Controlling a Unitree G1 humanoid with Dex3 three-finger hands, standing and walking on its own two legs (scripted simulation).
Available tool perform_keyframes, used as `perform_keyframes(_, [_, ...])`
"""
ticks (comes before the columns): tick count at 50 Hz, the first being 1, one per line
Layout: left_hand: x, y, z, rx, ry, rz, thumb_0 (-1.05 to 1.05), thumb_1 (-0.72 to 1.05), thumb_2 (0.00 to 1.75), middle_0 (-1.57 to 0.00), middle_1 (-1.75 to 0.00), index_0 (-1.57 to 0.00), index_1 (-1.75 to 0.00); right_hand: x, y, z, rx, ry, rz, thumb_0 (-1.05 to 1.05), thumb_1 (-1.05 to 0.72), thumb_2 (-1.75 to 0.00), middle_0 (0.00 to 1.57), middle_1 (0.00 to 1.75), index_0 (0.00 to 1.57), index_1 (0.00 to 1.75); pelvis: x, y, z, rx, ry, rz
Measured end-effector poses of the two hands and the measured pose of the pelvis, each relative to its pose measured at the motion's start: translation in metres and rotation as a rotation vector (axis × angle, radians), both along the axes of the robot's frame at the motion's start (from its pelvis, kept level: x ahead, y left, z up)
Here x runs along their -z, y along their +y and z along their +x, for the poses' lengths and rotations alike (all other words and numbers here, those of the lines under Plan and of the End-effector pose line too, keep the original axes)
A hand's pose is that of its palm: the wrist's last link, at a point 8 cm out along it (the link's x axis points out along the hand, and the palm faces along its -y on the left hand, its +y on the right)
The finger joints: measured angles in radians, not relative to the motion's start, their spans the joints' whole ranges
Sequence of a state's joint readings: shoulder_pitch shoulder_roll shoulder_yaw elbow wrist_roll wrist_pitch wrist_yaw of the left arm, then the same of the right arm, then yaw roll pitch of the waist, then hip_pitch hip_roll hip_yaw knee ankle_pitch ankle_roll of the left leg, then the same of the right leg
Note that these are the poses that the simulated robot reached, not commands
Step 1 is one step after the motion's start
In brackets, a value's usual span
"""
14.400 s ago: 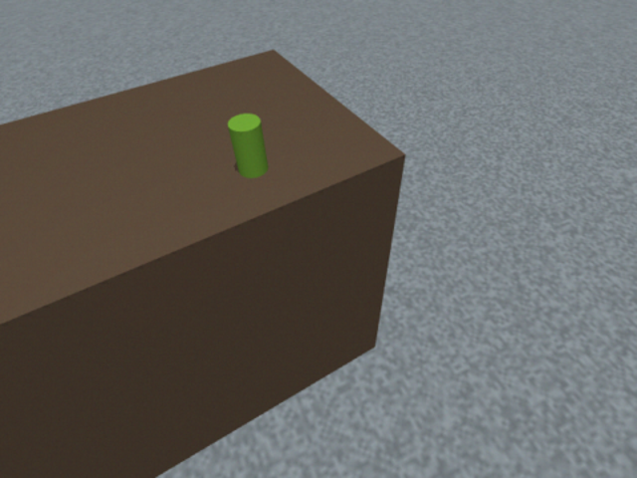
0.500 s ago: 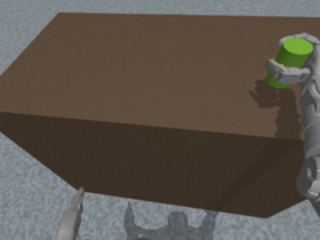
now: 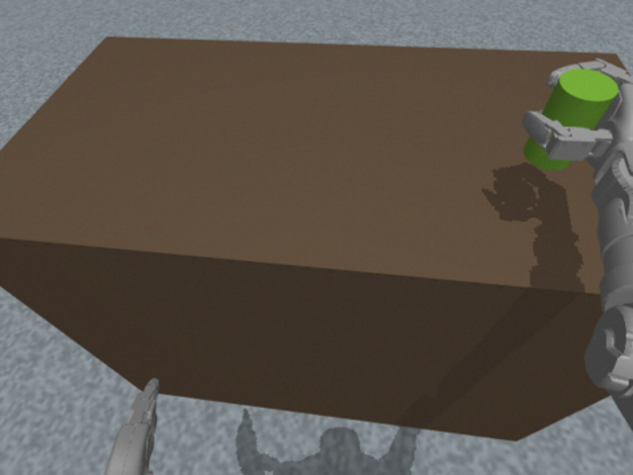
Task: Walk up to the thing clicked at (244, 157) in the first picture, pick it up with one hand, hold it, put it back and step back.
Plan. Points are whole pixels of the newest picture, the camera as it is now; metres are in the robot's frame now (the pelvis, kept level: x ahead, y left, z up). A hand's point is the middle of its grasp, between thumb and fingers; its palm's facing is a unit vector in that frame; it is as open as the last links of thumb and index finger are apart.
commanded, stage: lift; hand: right
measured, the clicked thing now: (565, 122) +0.49 -0.21 +0.19
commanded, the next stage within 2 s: hold in 1.40 s
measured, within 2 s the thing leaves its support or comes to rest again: neither
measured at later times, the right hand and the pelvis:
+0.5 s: hand (608, 98) +0.44 -0.20 +0.25, palm faces +0.14 +0.99 +0.00, open 7.9 cm; pelvis +0.01 +0.00 +0.01, yaw +0 degrees
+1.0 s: hand out of the picture +0.35 -0.19 +0.30, palm faces +0.13 +0.99 -0.02, open 7.9 cm; pelvis -0.02 +0.00 +0.01, yaw -2 degrees
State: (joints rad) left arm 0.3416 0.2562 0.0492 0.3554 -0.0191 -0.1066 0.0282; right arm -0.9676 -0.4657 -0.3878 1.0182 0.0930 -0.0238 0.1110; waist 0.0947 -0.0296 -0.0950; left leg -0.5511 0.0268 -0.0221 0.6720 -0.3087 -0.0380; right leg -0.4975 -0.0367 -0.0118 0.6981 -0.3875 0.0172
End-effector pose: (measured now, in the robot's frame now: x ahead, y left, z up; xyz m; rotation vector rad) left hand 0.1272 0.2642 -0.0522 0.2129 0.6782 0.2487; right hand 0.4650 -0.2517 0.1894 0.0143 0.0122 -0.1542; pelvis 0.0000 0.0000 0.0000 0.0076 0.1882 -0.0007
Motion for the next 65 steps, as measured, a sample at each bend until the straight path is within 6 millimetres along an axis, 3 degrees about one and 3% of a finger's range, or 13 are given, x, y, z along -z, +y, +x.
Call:
perform_keyframes(11, [0.006, -0.014, 0.0, 0.023, 0.016, -0.043, -0.01, -0.54, 0.05, -0.06, -0.05, -0.05, -0.06, -0.012, 0.001, -0.011, -0.02, -0.014, -0.015, -0.02, 0.18, -1.13, 0.8, 1.16, 0.85, 1.18, -0.004, -0.003, 0.004, -0.003, -0.017, 0.005])
perform_keyframes(18, [-0.002, -0.008, 0.009, 0.019, -0.032, -0.029, -0.01, -0.54, 0.05, -0.06, -0.05, -0.05, -0.06, -0.039, 0.003, -0.027, -0.015, -0.072, -0.02, -0.02, 0.18, -1.14, 0.8, 1.16, 0.85, 1.17, -0.007, -0.003, 0.004, 0.0, -0.053, 0.001])
perform_keyframes(23, [-0.009, -0.011, 0.018, 0.048, -0.079, -0.039, -0.01, -0.54, 0.05, -0.05, -0.05, -0.05, -0.05, -0.058, 0.002, -0.045, -0.016, -0.103, -0.02, -0.02, 0.19, -1.14, 0.8, 1.16, 0.85, 1.17, -0.008, -0.001, 0.005, 0.005, -0.08, -0.001])
perform_keyframes(30, [0.006, -0.021, 0.014, 0.079, -0.033, -0.101, -0.01, -0.53, 0.05, -0.05, -0.04, -0.04, -0.05, -0.067, 0.002, -0.078, -0.024, -0.072, -0.038, -0.02, 0.19, -1.15, 0.81, 1.16, 0.86, 1.17, -0.01, -0.001, 0.001, 0.015, -0.118, -0.001])
perform_keyframes(41, [0.0, -0.013, 0.013, 0.08, -0.078, -0.094, -0.01, -0.54, 0.05, -0.04, -0.04, -0.04, -0.05, -0.101, 0.004, -0.12, -0.012, -0.114, -0.038, -0.02, 0.19, -1.15, 0.81, 1.16, 0.86, 1.17, -0.012, 0.003, -0.013, 0.022, -0.176, -0.009])
perform_keyframes(55, [0.001, -0.012, 0.004, 0.098, -0.12, -0.112, -0.01, -0.54, 0.05, -0.04, -0.04, -0.03, -0.04, -0.116, 0.011, -0.155, -0.005, -0.086, -0.035, -0.02, 0.2, -1.16, 0.81, 1.15, 0.86, 1.16, -0.014, 0.006, -0.025, 0.034, -0.208, -0.012])
perform_keyframes(65, [-0.007, -0.009, 0.013, 0.11, -0.168, -0.098, -0.01, -0.54, 0.05, -0.04, -0.03, -0.03, -0.04, -0.129, 0.014, -0.165, -0.006, -0.093, -0.045, -0.02, 0.2, -1.16, 0.82, 1.15, 0.86, 1.16, -0.015, 0.007, -0.025, 0.041, -0.218, -0.012])
